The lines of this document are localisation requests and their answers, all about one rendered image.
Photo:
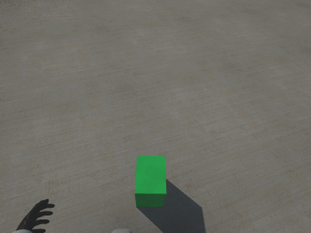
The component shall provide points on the carton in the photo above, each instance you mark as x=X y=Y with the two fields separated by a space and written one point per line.
x=150 y=181

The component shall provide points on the left robot hand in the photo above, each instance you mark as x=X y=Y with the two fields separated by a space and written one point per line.
x=31 y=220

